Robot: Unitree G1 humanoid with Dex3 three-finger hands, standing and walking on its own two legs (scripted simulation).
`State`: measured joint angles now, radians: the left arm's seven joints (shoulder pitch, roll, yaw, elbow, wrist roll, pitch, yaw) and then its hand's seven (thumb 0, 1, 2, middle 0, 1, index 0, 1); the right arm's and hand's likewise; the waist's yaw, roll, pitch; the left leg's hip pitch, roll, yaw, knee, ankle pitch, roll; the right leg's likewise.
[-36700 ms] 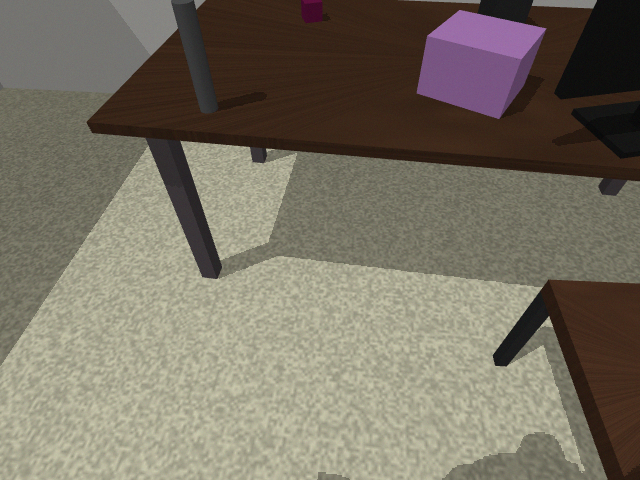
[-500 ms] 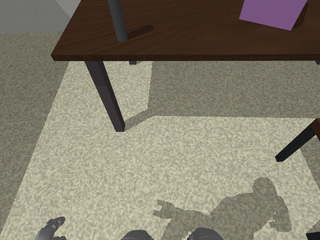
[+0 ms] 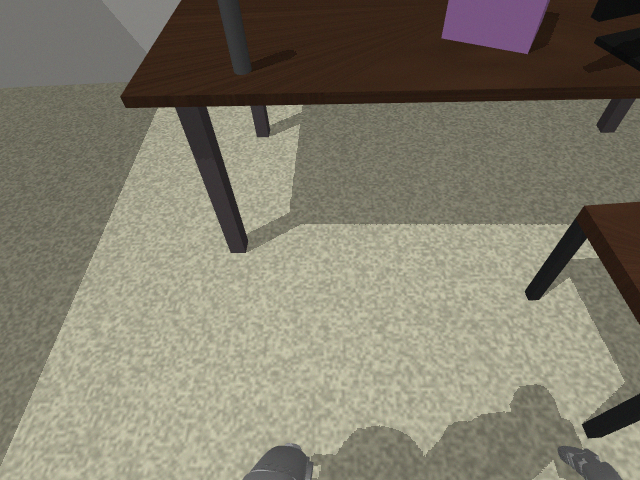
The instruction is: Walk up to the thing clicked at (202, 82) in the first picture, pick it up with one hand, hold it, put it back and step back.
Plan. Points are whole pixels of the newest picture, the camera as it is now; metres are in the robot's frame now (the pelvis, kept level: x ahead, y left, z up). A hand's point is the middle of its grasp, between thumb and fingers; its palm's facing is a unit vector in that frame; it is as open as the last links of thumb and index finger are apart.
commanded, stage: step back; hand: left
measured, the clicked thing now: (231, 18) +1.03 +0.26 +0.09
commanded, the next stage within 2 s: stand in 1.00 s
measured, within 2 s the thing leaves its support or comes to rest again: neither
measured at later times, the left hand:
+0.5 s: hand out of the picture +0.03 +0.28 -0.14, palm faces +0.10 -0.92 -0.37, open 7.3 cm
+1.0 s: hand out of the picture +0.09 +0.30 -0.14, palm faces +0.09 -0.93 -0.37, open 7.3 cm
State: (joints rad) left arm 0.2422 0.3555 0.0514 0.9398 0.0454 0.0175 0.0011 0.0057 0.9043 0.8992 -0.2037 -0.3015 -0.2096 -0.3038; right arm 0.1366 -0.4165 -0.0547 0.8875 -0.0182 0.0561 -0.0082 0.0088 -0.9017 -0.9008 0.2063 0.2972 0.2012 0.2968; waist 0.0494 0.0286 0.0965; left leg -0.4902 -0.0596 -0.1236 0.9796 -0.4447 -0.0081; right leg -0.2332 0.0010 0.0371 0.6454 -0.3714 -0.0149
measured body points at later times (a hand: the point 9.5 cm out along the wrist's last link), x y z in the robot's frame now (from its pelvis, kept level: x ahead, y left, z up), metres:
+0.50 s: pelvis -0.02 +0.01 +0.01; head -0.01 +0.01 +0.45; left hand +0.03 +0.33 -0.11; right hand +0.08 -0.29 -0.12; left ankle -0.02 +0.13 -0.70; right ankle +0.00 -0.11 -0.73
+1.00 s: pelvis +0.03 +0.03 +0.01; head +0.05 +0.04 +0.46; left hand +0.09 +0.35 -0.11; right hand +0.17 -0.25 -0.11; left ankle +0.02 +0.15 -0.73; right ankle +0.00 -0.10 -0.73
